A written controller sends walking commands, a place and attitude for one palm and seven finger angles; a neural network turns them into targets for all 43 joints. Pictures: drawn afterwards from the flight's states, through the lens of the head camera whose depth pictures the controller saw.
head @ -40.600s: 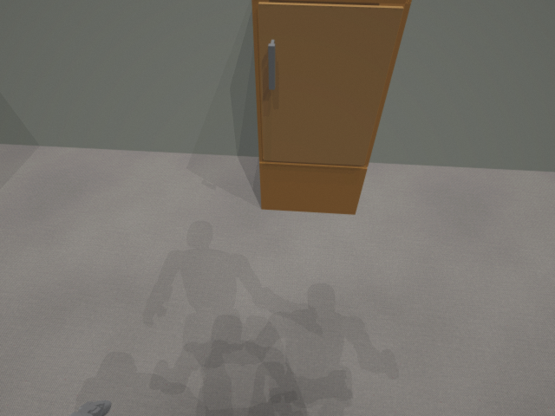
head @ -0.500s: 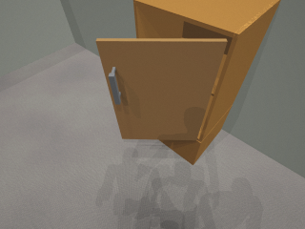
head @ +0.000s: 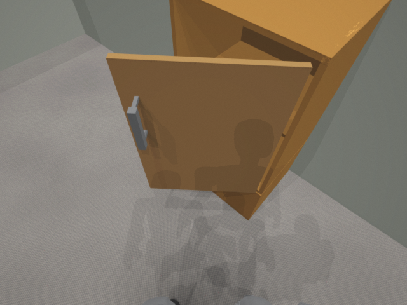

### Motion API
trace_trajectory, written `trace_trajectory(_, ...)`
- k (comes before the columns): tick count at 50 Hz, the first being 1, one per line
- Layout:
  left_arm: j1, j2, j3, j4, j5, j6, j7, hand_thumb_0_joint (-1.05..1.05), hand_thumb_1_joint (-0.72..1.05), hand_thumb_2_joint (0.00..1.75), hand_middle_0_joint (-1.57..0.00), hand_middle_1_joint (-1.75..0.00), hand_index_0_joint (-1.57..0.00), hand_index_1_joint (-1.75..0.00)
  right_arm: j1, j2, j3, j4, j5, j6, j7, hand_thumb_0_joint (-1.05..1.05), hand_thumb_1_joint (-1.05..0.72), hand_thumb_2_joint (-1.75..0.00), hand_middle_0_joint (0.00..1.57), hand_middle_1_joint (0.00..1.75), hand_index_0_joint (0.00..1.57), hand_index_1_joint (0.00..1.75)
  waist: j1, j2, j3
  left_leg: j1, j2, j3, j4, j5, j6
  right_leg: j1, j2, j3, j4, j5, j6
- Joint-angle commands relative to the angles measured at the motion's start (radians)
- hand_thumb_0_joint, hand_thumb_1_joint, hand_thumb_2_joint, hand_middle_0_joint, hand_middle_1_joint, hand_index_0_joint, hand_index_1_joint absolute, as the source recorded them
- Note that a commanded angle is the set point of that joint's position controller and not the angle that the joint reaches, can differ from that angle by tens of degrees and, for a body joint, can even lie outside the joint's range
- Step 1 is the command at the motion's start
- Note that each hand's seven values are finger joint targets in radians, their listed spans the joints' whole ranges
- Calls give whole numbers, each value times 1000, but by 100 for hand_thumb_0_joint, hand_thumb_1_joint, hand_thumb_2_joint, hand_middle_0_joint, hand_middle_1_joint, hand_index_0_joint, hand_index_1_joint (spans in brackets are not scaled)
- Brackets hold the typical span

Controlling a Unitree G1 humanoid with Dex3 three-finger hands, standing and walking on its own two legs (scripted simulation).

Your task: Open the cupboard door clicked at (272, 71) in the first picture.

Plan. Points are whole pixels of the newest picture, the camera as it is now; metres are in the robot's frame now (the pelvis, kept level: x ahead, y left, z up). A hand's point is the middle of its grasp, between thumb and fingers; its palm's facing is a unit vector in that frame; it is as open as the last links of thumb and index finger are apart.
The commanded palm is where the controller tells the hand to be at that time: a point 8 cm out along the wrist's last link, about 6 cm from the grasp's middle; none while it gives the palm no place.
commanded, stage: come to a stop and stand still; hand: left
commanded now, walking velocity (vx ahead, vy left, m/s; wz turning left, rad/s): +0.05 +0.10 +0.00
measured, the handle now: (139, 124) +0.51 +0.21 -0.01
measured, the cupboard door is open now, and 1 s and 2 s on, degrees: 40 40 40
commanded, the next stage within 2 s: look again from close up in 0.74 s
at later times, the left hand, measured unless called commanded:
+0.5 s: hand out of the picture +0.00 +0.18 -0.18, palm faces +0.12 -0.98 -0.17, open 7.4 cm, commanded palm none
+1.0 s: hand out of the picture -0.05 +0.16 -0.17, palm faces +0.06 -0.98 -0.21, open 7.4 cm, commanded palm none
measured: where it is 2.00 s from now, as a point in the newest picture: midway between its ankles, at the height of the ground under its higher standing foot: outside the picture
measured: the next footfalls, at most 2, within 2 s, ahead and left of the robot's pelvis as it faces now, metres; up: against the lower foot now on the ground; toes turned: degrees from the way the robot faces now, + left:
right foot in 0.08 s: +0.04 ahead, -0.15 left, +0.00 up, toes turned -1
left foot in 0.40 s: -0.01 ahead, +0.10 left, +0.00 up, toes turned +4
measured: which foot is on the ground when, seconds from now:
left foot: down 0.00-0.08, up 0.10-0.38, down 0.40-1.00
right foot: up 0.00-0.06, down 0.08-1.00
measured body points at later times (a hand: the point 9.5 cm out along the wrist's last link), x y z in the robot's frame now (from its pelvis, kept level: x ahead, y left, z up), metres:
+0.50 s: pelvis -0.03 +0.00 +0.00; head -0.02 +0.02 +0.45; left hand -0.01 +0.23 -0.17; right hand +0.01 -0.23 -0.15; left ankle -0.05 +0.09 -0.74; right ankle +0.00 -0.15 -0.74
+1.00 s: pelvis -0.03 +0.00 +0.00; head -0.02 -0.02 +0.45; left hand -0.06 +0.21 -0.16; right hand -0.02 -0.22 -0.17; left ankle -0.05 +0.09 -0.74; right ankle +0.00 -0.15 -0.74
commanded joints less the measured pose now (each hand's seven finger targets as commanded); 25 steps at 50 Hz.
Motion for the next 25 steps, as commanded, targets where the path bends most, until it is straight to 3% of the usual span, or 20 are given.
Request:
trace_trajectory(1,201,32,2,-16,12,-21,0,0,90,90,-20,-30,-20,-30,37,-169,-48,-49,2,11,7,0,-90,-90,20,30,20,30,34,110,-209,41,168,-139,-26,297,86,205,-10,-57,-302,231,8)
trace_trajectory(2,205,71,4,-20,19,-29,2,0,90,90,-20,-30,-20,-30,54,-132,-44,-50,8,13,14,0,-90,-90,20,30,20,30,36,0,-194,1,97,-111,52,98,37,235,-55,-6,-440,340,8)
trace_trajectory(3,163,156,11,-37,29,-41,9,0,90,90,-20,-30,-20,-30,87,-57,-33,-67,14,18,21,0,-90,-90,20,30,20,30,11,-271,-144,-119,-45,-34,200,-214,-33,222,-254,244,-543,506,-54)
trace_trajectory(4,137,201,10,-61,22,-38,5,0,90,90,-20,-30,-20,-30,67,-64,-31,-85,16,34,22,0,-90,-90,20,30,20,30,30,-275,-130,-98,-75,-115,346,-379,-41,102,-380,320,-598,514,-159)
trace_trajectory(5,105,200,10,-74,24,-34,7,0,90,90,-20,-30,-20,-30,35,-58,-31,-94,11,49,22,0,-90,-90,20,30,20,30,20,-190,-97,-97,-78,-160,452,-375,-38,28,-380,333,-617,441,-198)
trace_trajectory(6,62,205,17,-76,24,-41,8,0,90,90,-20,-30,-20,-30,46,-66,-28,-86,6,51,23,0,-90,-90,20,30,20,30,5,-258,-90,-151,-75,-193,520,-338,-34,54,-343,330,-599,441,-192)
trace_trajectory(8,20,174,11,-88,21,-44,5,0,90,90,-20,-30,-20,-30,93,-105,-33,-57,5,37,30,0,-90,-90,20,30,20,30,-9,-254,-89,-181,-71,-187,586,-241,-48,123,-287,228,-558,490,-175)
trace_trajectory(11,58,191,19,-89,22,-46,7,0,90,90,-20,-30,-20,-30,90,-93,-22,-53,10,24,34,0,-90,-90,20,30,20,30,21,-177,-120,-150,-77,-156,456,-237,-64,211,-283,187,-532,556,-176)
trace_trajectory(15,91,204,23,-65,22,-42,4,0,90,90,-20,-30,-20,-30,97,-70,-9,-62,15,9,32,0,-90,-90,20,30,20,30,39,-188,-134,-65,-90,-122,190,-243,-59,254,-284,197,-529,504,-181)
trace_trajectory(16,79,203,23,-63,19,-41,3,0,90,90,-20,-30,-20,-30,133,-66,-5,-52,15,5,29,0,-90,-90,20,30,20,30,23,-182,-147,-14,-95,-115,100,-195,-57,242,-269,188,-513,488,-166)
trace_trajectory(18,49,174,13,-52,5,-37,1,0,90,90,-20,-30,-20,-30,207,-63,1,-14,15,-7,23,0,-90,-90,20,30,20,30,-11,-153,-159,170,-93,-107,-126,-23,-47,150,-211,134,-460,398,-102)
trace_trajectory(19,50,136,4,-55,0,-33,-3,0,90,90,-20,-30,-20,-30,226,-101,-2,-8,12,-16,20,0,-90,-90,20,30,20,30,-12,-34,-171,230,-9,-196,-168,60,-18,83,-147,82,-402,280,-55)
trace_trajectory(20,57,90,-6,-60,0,-28,-7,0,90,90,-20,-30,-20,-30,211,-146,-6,-18,6,-20,18,0,-90,-90,20,30,20,30,3,101,-160,167,110,-323,-200,113,35,84,-76,13,-360,167,-8)
trace_trajectory(21,41,66,-13,-54,3,-22,-5,0,90,90,-20,-30,-20,-30,164,-167,-4,-25,4,-15,17,0,-90,-90,20,30,20,30,13,156,-116,13,150,-359,-260,9,77,142,-55,-32,-341,103,15)
trace_trajectory(22,20,64,-17,-33,10,-16,-3,0,90,90,-20,-30,-20,-30,128,-144,3,-20,4,-17,15,0,-90,-90,20,30,20,30,14,202,-61,-66,123,-356,-317,-89,75,179,-52,-35,-316,123,17)
trace_trajectory(23,37,64,-20,-15,11,-16,-6,0,90,90,-20,-30,-20,-30,117,-132,10,-19,4,-19,11,0,-90,-90,20,30,20,30,26,176,-45,-71,99,-334,-314,-94,64,192,-52,-27,-321,166,10)
trace_trajectory(25,77,67,-29,23,10,-27,-10,0,90,90,-20,-30,-20,-30,142,-117,17,0,8,-27,5,0,-90,-90,20,30,20,30,28,107,-84,15,58,-277,-252,41,44,210,-61,-9,-397,263,3)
